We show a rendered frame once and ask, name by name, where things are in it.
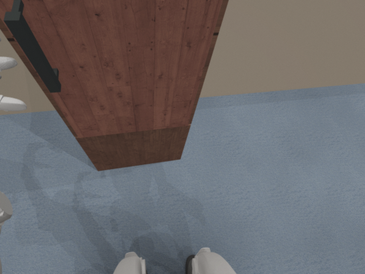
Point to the robot left hand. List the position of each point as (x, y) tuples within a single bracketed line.
[(8, 103)]

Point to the left robot thigh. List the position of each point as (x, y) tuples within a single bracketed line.
[(131, 265)]

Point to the robot thigh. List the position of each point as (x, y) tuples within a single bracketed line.
[(131, 265), (211, 263)]

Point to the left robot upper arm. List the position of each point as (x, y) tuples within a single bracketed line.
[(6, 212)]

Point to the cupboard door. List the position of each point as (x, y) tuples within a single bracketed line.
[(124, 65)]

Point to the handle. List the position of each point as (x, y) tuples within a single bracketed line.
[(18, 26)]

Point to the right robot thigh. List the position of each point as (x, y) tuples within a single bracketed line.
[(211, 263)]

